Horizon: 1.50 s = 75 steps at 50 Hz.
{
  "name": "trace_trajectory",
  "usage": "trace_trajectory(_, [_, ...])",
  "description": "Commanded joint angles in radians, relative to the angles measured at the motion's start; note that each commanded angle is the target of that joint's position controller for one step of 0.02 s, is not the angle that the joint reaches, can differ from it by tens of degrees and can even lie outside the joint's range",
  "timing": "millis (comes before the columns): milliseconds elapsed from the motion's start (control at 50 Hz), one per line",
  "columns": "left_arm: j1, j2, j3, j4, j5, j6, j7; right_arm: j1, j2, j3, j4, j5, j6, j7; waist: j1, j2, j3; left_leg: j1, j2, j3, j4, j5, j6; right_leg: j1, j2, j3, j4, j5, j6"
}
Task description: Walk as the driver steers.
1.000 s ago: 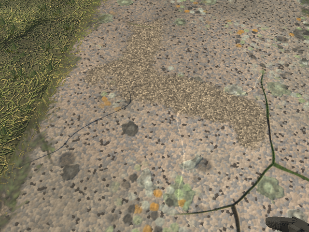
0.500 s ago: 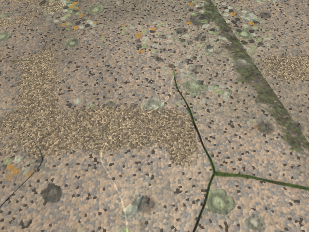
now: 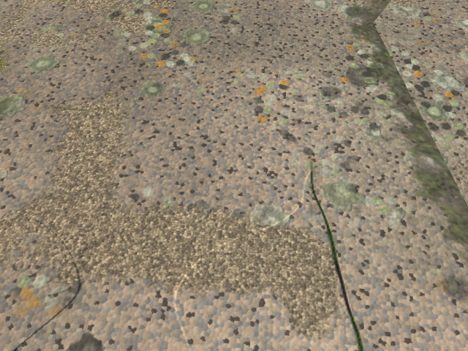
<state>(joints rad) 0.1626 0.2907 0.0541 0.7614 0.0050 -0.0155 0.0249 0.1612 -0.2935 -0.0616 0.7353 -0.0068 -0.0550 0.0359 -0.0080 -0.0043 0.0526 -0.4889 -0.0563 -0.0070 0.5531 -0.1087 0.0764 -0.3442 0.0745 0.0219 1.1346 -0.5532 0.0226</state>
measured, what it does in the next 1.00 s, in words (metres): steps on the spot: right foot, then left foot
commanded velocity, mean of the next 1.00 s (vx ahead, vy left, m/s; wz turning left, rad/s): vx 0.02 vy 0.00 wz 0.19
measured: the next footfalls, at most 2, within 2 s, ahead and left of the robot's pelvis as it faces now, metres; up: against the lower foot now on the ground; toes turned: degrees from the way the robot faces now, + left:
right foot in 0.36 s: +0.15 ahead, -0.15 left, +0.00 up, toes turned +19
left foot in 0.70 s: +0.05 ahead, +0.10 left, +0.00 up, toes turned +14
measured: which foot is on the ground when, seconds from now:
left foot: down 0.00-0.36, up 0.38-0.68, down 0.70-1.00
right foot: up 0.00-0.34, down 0.36-0.74, up 0.76-0.98, down 1.00-1.00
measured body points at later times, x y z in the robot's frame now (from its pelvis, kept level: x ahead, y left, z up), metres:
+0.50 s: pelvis +0.07 -0.05 +0.02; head +0.10 -0.06 +0.47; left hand +0.10 +0.26 -0.07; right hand +0.31 -0.28 -0.08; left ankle +0.03 +0.08 -0.65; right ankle +0.12 -0.16 -0.72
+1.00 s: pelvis +0.06 -0.06 +0.00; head +0.09 -0.07 +0.45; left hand +0.13 +0.26 -0.09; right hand +0.26 -0.30 -0.11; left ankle +0.01 +0.09 -0.72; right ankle +0.08 -0.14 -0.72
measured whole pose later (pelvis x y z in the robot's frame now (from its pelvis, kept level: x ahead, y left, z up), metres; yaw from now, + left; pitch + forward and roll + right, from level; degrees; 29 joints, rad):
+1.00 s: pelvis +0.06 -0.06 +0.00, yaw +9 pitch +0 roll +1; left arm 0.22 0.32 0.08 0.73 -0.02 0.03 -0.02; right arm 0.16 -0.29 -0.08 0.71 0.01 0.04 -0.05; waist 0.01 0.02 0.04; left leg -0.23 0.06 0.06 0.59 -0.36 -0.04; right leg -0.32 0.00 -0.04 0.66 -0.33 -0.01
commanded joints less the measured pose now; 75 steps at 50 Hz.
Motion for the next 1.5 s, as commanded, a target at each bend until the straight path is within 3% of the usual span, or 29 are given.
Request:
trace_trajectory(20, [0.007, 0.121, 0.027, -0.075, -0.002, 0.004, 0.007, 0.033, -0.128, -0.034, -0.089, 0.024, 0.020, -0.027, -0.017, 0.004, -0.217, 0.393, 0.299, -0.438, -0.210, 0.186, 0.209, -0.305, -0.074, 0.093, 0.145, 0.062, 0.016])
trace_trajectory(100, [0.033, 0.076, 0.023, -0.076, 0.001, 0.021, 0.019, 0.006, -0.152, -0.045, -0.115, -0.001, 0.049, -0.047, 0.022, 0.115, -0.163, 0.209, 0.201, -0.358, -0.256, 0.110, 0.164, -0.156, -0.056, 0.057, -0.152, 0.121, 0.038])
trace_trajectory(280, [-0.009, 0.084, 0.030, -0.082, -0.008, -0.003, 0.009, -0.005, -0.171, -0.061, -0.150, 0.013, 0.092, -0.068, -0.015, 0.162, -0.170, 0.207, 0.171, -0.468, -0.233, -0.141, 0.121, -0.064, -0.038, 0.084, -0.445, 0.226, 0.047])
trace_trajectory(340, [0.055, 0.092, 0.041, -0.063, -0.013, -0.022, -0.004, -0.025, -0.160, -0.058, -0.161, 0.026, 0.105, -0.069, 0.028, 0.164, -0.162, 0.190, 0.130, -0.481, -0.168, -0.104, 0.080, 0.080, -0.040, 0.058, -0.702, 0.344, 0.007])
trace_trajectory(360, [0.080, 0.140, 0.056, -0.060, -0.001, -0.023, -0.002, -0.001, -0.131, -0.050, -0.163, 0.028, 0.106, -0.070, 0.026, 0.105, -0.171, 0.118, 0.081, -0.435, -0.088, -0.193, 0.034, 0.180, -0.148, 0.132, -0.772, 0.376, -0.032])
trace_trajectory(380, [0.058, 0.238, 0.075, -0.069, 0.028, -0.013, 0.003, 0.018, -0.088, -0.039, -0.185, 0.025, 0.100, -0.067, -0.023, -0.166, -0.141, -0.049, -0.061, -0.237, 0.108, -0.384, -0.029, 0.222, -0.354, 0.365, -0.829, 0.465, -0.155])
trace_trajectory(400, [0.039, 0.210, 0.071, -0.083, 0.056, -0.012, 0.001, 0.010, -0.144, -0.056, -0.188, 0.012, 0.085, -0.063, -0.003, -0.276, -0.127, -0.105, -0.089, -0.156, 0.363, -0.511, -0.078, 0.164, -0.464, 0.516, -0.861, 0.585, -0.278])
trace_trajectory(420, [-0.004, 0.159, 0.055, -0.106, 0.044, -0.015, 0.005, 0.041, -0.188, -0.072, -0.162, 0.008, 0.080, -0.059, -0.016, -0.190, -0.127, -0.098, -0.055, -0.179, 0.512, -0.468, -0.100, 0.151, -0.449, 0.459, -0.835, 0.628, -0.284])
trace_trajectory(460, [-0.049, 0.113, 0.042, -0.113, 0.007, -0.012, 0.008, 0.076, -0.155, -0.069, -0.115, 0.011, 0.095, -0.066, -0.028, -0.108, -0.110, -0.109, -0.049, -0.166, 0.618, -0.380, -0.135, 0.173, -0.339, 0.298, -0.784, 0.654, -0.212])
trace_trajectory(580, [-0.005, 0.107, 0.032, -0.087, 0.004, 0.009, 0.009, -0.010, -0.048, -0.020, -0.142, 0.017, 0.100, -0.062, 0.023, -0.186, -0.129, 0.025, 0.015, -0.066, 0.317, -0.337, -0.176, 0.238, -0.276, 0.162, -0.754, 0.748, -0.216])
trace_trajectory(680, [0.052, 0.111, 0.022, -0.045, -0.027, 0.012, -0.010, 0.040, -0.057, -0.020, -0.093, 0.006, 0.093, -0.054, 0.007, -0.181, -0.090, 0.355, 0.024, -0.008, -0.251, -0.026, -0.122, 0.126, -0.244, 0.197, -0.733, 0.697, -0.176])
trace_trajectory(700, [0.080, 0.117, 0.021, -0.039, -0.021, -0.001, -0.016, 0.058, -0.114, -0.031, -0.097, 0.000, 0.092, -0.062, 0.015, -0.129, -0.114, 0.469, 0.093, -0.075, -0.229, 0.075, -0.089, 0.056, -0.231, 0.202, -0.726, 0.618, -0.123])
trace_trajectory(720, [0.083, 0.094, 0.012, -0.057, 0.007, -0.019, -0.031, 0.086, -0.198, -0.049, -0.101, -0.013, 0.098, -0.077, 0.037, 0.042, -0.167, 0.566, 0.225, -0.166, -0.129, 0.334, -0.034, -0.025, -0.163, 0.144, -0.639, 0.460, -0.071])
trace_trajectory(740, [0.052, 0.067, 0.007, -0.067, -0.010, -0.026, -0.031, 0.066, -0.185, -0.051, -0.079, -0.017, 0.102, -0.070, 0.036, 0.199, -0.165, 0.440, 0.264, -0.184, -0.143, 0.217, 0.052, -0.019, -0.096, 0.042, -0.620, 0.263, -0.022])
trace_trajectory(760, [0.004, 0.105, 0.013, -0.067, -0.009, -0.021, -0.027, 0.018, -0.132, -0.039, -0.097, -0.017, 0.095, -0.064, 0.015, 0.167, -0.115, 0.383, 0.261, -0.194, -0.180, 0.112, 0.070, -0.011, -0.092, 0.028, -0.576, 0.254, 0.003])
trace_trajectory(840, [0.010, 0.101, 0.029, -0.083, -0.014, 0.017, -0.015, 0.007, -0.137, -0.046, -0.095, -0.003, 0.075, -0.080, 0.009, 0.223, -0.053, 0.337, 0.324, -0.211, -0.182, 0.154, 0.090, -0.087, -0.086, -0.004, -0.397, 0.184, -0.004])
trace_trajectory(900, [0.006, 0.085, 0.034, -0.101, -0.023, 0.030, -0.029, -0.007, -0.142, -0.050, -0.098, 0.004, 0.068, -0.091, -0.003, 0.191, -0.053, 0.364, 0.394, -0.222, -0.162, 0.306, 0.136, -0.147, -0.111, -0.016, -0.283, 0.006, -0.014])
trace_trajectory(980, [0.085, 0.083, 0.042, -0.086, -0.024, 0.042, -0.051, -0.080, -0.155, -0.058, -0.096, 0.029, 0.085, -0.091, 0.044, 0.146, -0.092, 0.296, 0.328, -0.077, -0.052, 0.264, 0.059, 0.053, -0.072, -0.092, -0.537, 0.284, -0.041])
trace_trajectory(1000, [0.097, 0.109, 0.053, -0.090, -0.015, 0.042, -0.048, -0.033, -0.133, -0.054, -0.076, 0.030, 0.084, -0.087, 0.041, 0.074, -0.091, 0.241, 0.274, -0.014, 0.049, 0.119, 0.001, 0.131, -0.066, -0.038, -0.647, 0.426, -0.068])
trace_trajectory(1020, [0.115, 0.227, 0.082, -0.113, -0.013, 0.039, -0.031, 0.008, -0.078, -0.040, -0.087, -0.006, 0.082, -0.084, 0.010, -0.205, -0.109, 0.041, 0.155, 0.107, 0.335, -0.215, -0.108, 0.270, -0.269, 0.294, -0.753, 0.753, -0.156])
trace_trajectory(1040, [0.155, 0.270, 0.080, -0.128, 0.018, 0.023, -0.043, -0.101, -0.055, -0.027, -0.147, -0.013, 0.079, -0.091, 0.065, -0.319, -0.134, -0.124, 0.014, 0.002, 0.532, -0.604, -0.138, 0.274, -0.449, 0.588, -0.807, 0.901, -0.360])
trace_trajectory(1060, [0.145, 0.232, 0.068, -0.138, 0.027, 0.002, -0.048, -0.102, -0.097, -0.039, -0.136, -0.002, 0.078, -0.094, 0.072, -0.171, -0.152, -0.151, 0.045, -0.084, 0.664, -0.594, -0.134, 0.288, -0.442, 0.546, -0.810, 0.829, -0.383])
trace_trajectory(1100, [0.051, 0.200, 0.059, -0.149, -0.001, -0.007, -0.035, -0.067, -0.121, -0.052, -0.097, 0.005, 0.079, -0.095, 0.025, -0.052, -0.110, -0.167, 0.083, -0.095, 0.656, -0.421, -0.122, 0.250, -0.340, 0.392, -0.794, 0.664, -0.279])
trace_trajectory(1140, [0.017, 0.179, 0.046, -0.159, -0.016, 0.004, -0.017, -0.056, -0.120, -0.057, -0.085, 0.002, 0.079, -0.097, 0.009, -0.079, -0.107, -0.121, 0.082, -0.092, 0.624, -0.305, -0.138, 0.211, -0.281, 0.337, -0.803, 0.649, -0.240])
trace_trajectory(1280, [0.029, 0.158, 0.038, -0.174, -0.006, 0.024, 0.008, -0.056, -0.086, -0.043, -0.071, 0.010, 0.068, -0.087, 0.030, -0.114, -0.124, -0.072, 0.073, -0.080, 0.391, -0.209, -0.184, 0.246, -0.244, 0.315, -0.811, 0.540, -0.243])
trace_trajectory(1380, [0.009, 0.157, 0.033, -0.167, 0.006, 0.034, -0.003, -0.059, -0.090, -0.036, -0.067, 0.014, 0.054, -0.074, 0.051, -0.136, -0.089, 0.056, 0.083, -0.061, 0.228, -0.249, -0.175, 0.162, -0.241, 0.346, -0.809, 0.450, -0.260])
trace_trajectory(1420, [-0.015, 0.113, 0.014, -0.158, 0.012, 0.033, -0.009, -0.032, -0.078, -0.028, -0.052, 0.014, 0.047, -0.066, 0.044, -0.126, -0.105, 0.137, 0.098, -0.053, 0.140, -0.238, -0.164, 0.151, -0.245, 0.333, -0.794, 0.470, -0.254])
trace_trajectory(1480, [-0.008, 0.070, -0.008, -0.116, 0.011, 0.024, -0.018, 0.009, -0.054, -0.012, -0.028, 0.005, 0.034, -0.049, 0.003, -0.085, -0.094, 0.329, 0.090, -0.035, -0.163, 0.006, -0.129, 0.099, -0.204, 0.276, -0.766, 0.464, -0.189])
trace_trajectory(1500, [0.027, 0.073, -0.008, -0.103, 0.022, 0.013, -0.020, 0.005, -0.097, -0.016, -0.038, -0.006, 0.032, -0.050, 0.020, -0.044, -0.102, 0.377, 0.137, -0.099, -0.160, 0.134, -0.105, 0.086, -0.169, 0.249, -0.739, 0.418, -0.141])
Keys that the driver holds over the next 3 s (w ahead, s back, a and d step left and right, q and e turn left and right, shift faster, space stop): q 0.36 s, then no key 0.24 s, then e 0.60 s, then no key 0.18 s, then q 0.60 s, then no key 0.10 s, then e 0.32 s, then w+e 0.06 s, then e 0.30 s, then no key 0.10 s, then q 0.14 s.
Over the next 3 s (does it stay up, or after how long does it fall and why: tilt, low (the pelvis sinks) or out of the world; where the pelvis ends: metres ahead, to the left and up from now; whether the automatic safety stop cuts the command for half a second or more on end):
stays up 0.10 -0.02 0.02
